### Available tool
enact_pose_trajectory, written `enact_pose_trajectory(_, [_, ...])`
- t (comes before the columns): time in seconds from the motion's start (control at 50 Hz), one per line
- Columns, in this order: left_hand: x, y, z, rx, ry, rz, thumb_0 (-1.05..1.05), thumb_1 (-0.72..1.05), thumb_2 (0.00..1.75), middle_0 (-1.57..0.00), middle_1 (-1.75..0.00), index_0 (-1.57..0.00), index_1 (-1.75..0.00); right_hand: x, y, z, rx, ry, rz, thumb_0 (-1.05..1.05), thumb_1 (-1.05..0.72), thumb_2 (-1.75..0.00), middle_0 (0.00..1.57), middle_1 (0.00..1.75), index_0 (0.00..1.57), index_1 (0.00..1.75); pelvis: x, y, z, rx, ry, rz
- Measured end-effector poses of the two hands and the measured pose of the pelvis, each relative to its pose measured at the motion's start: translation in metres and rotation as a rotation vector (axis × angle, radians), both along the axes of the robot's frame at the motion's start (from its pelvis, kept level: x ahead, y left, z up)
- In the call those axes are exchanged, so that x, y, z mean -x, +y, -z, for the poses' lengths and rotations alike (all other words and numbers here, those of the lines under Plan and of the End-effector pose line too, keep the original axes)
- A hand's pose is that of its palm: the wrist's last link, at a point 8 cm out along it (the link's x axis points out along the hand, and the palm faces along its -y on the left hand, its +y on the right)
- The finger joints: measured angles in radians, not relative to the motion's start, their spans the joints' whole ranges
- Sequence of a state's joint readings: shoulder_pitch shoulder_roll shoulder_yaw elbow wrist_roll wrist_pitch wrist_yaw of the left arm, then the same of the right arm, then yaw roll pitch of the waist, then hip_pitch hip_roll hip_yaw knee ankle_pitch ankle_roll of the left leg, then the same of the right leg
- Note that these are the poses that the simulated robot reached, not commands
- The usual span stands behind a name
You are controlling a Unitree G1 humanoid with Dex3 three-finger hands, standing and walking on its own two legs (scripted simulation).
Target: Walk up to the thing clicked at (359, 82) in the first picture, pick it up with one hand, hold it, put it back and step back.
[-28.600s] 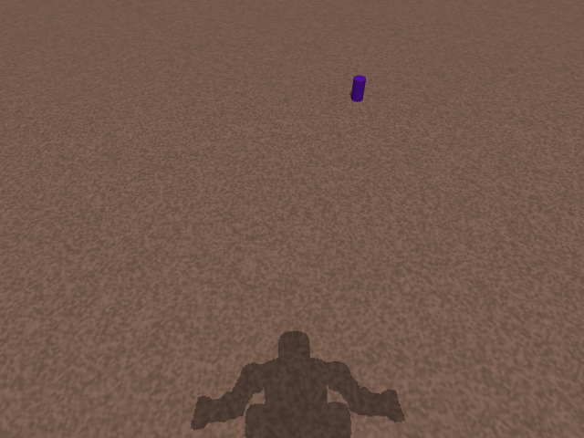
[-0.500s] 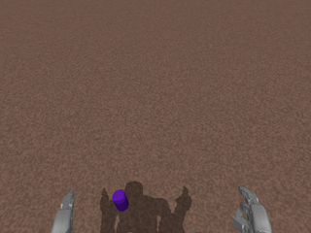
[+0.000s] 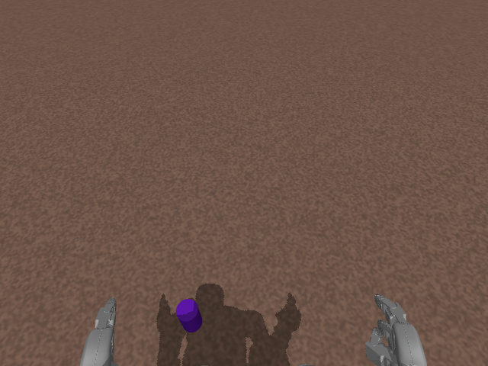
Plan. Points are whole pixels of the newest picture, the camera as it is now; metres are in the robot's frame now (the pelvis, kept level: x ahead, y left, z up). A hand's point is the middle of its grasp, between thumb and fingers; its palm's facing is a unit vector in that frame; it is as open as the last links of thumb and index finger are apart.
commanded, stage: home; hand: left
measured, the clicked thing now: (189, 316) +0.41 +0.21 -0.65
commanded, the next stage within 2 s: stand in 0.04 s
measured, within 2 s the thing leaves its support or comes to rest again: neither
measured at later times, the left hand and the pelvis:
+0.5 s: hand (141, 354) +0.17 +0.18 -0.05, palm faces +0.12 -0.95 -0.29, open 11.6 cm; pelvis +0.00 +0.00 +0.00, yaw +0 degrees
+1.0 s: hand out of the picture +0.06 +0.26 -0.11, palm faces +0.00 -0.94 -0.35, open 7.4 cm; pelvis +0.00 +0.01 +0.05, yaw +0 degrees
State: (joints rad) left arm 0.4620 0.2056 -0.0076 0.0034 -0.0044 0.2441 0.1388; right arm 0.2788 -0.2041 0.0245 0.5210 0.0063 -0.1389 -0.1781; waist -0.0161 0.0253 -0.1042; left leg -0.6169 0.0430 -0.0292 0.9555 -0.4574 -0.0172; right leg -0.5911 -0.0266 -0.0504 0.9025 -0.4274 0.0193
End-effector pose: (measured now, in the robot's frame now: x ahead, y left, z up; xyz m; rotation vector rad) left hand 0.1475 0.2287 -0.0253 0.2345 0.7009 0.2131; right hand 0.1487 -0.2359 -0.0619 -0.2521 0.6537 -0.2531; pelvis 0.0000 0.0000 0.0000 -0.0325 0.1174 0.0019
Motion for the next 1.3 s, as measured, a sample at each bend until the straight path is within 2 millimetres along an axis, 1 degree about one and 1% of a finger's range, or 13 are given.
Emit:
enact_pose_trajectory(0.2, [0.0,-0.001,0.0,0.0,0.001,-0.002,-0.01,-0.55,0.05,-0.07,-0.06,-0.07,-0.06,-0.001,-0.001,-0.001,0.001,-0.005,-0.001,0.01,-0.9,-0.9,0.2,0.3,0.2,0.3,-0.001,-0.001,0.0,-0.001,-0.001,-0.001])
enact_pose_trajectory(0.28, [-0.001,-0.001,0.0,0.001,0.003,-0.001,-0.01,-0.45,0.15,-0.11,-0.13,-0.12,-0.13,-0.001,-0.001,-0.001,0.002,-0.005,-0.002,0.01,-0.9,-0.9,0.2,0.3,0.2,0.3,0.0,-0.001,0.0,-0.002,0.0,-0.001])
enact_pose_trajectory(0.38, [-0.001,-0.002,0.0,0.002,0.004,0.0,-0.01,-0.2,0.4,-0.17,-0.22,-0.17,-0.22,-0.002,-0.002,0.0,0.0,-0.003,-0.003,0.01,-0.9,-0.89,0.2,0.3,0.2,0.3,-0.001,-0.002,0.0,-0.003,0.003,0.0])
enact_pose_trajectory(0.46, [-0.001,-0.002,0.0,-0.001,0.008,-0.002,0.0,0.07,0.62,-0.19,-0.26,-0.19,-0.26,-0.002,-0.002,0.001,-0.001,0.0,-0.003,0.01,-0.9,-0.89,0.2,0.3,0.2,0.3,-0.002,-0.002,0.0,-0.004,0.004,0.0])
enact_pose_trajectory(0.52, [-0.002,-0.002,0.003,-0.017,0.006,0.019,0.0,0.29,0.73,-0.2,-0.28,-0.2,-0.28,-0.003,-0.003,0.003,0.012,0.021,-0.029,0.01,-0.91,-0.89,0.2,0.3,0.2,0.3,-0.001,-0.003,-0.001,-0.007,-0.01,-0.001])
enact_pose_trajectory(0.56, [-0.003,0.004,0.015,-0.043,0.031,0.076,0.0,0.43,0.78,-0.2,-0.28,-0.2,-0.28,-0.001,-0.007,0.012,0.034,0.121,-0.1,0.01,-0.9,-0.89,0.2,0.3,0.2,0.3,0.001,-0.004,-0.004,-0.018,-0.042,0.0])
enact_pose_trajectory(0.6, [0.001,0.013,0.027,-0.052,0.082,0.103,0.0,0.56,0.82,-0.2,-0.29,-0.2,-0.29,0.005,-0.015,0.018,0.034,0.217,-0.128,0.01,-0.9,-0.89,0.2,0.3,0.2,0.3,0.002,-0.004,-0.007,-0.027,-0.064,-0.003])
enact_pose_trajectory(0.66, [0.012,0.029,0.039,-0.05,0.16,0.089,0.0,0.7,0.85,-0.21,-0.29,-0.21,-0.29,0.017,-0.028,0.02,0.023,0.302,-0.108,0.01,-0.9,-0.89,0.2,0.3,0.2,0.3,0.001,-0.003,-0.011,-0.036,-0.087,-0.003])
enact_pose_trajectory(0.72, [0.029,0.044,0.046,-0.053,0.237,0.058,0.01,0.79,0.87,-0.21,-0.29,-0.21,-0.3,0.033,-0.039,0.018,0.026,0.359,-0.071,0.01,-0.91,-0.89,0.2,0.3,0.2,0.3,-0.001,0.0,-0.017,-0.037,-0.108,-0.002])
enact_pose_trajectory(0.84, [0.063,0.064,0.051,-0.055,0.37,0.0,0.01,0.87,0.89,-0.2,-0.3,-0.21,-0.3,0.063,-0.05,0.013,0.03,0.463,-0.011,0.01,-0.91,-0.89,0.2,0.3,0.2,0.3,-0.002,0.005,-0.03,-0.033,-0.141,-0.002])
enact_pose_trajectory(0.98, [0.093,0.071,0.049,-0.04,0.472,-0.041,0.01,0.89,0.89,-0.2,-0.3,-0.21,-0.3,0.087,-0.041,0.011,0.001,0.542,0.007,0.01,-0.91,-0.89,0.2,0.3,0.2,0.3,0.002,0.011,-0.044,-0.032,-0.173,-0.003])
enact_pose_trajectory(1.14, [0.114,0.073,0.042,-0.036,0.53,-0.062,0.01,0.9,0.9,-0.2,-0.3,-0.21,-0.3,0.097,-0.03,0.013,-0.04,0.567,0.002,0.0,-0.91,-0.89,0.2,0.3,0.2,0.3,0.009,0.012,-0.052,-0.04,-0.193,-0.003])
enact_pose_trajectory(1.3, [0.126,0.073,0.038,-0.047,0.552,-0.075,0.01,0.9,0.9,-0.2,-0.3,-0.21,-0.3,0.102,-0.036,0.013,-0.051,0.571,0.008,0.0,-0.91,-0.89,0.2,0.3,0.2,0.3,0.015,0.008,-0.055,-0.041,-0.201,-0.004])
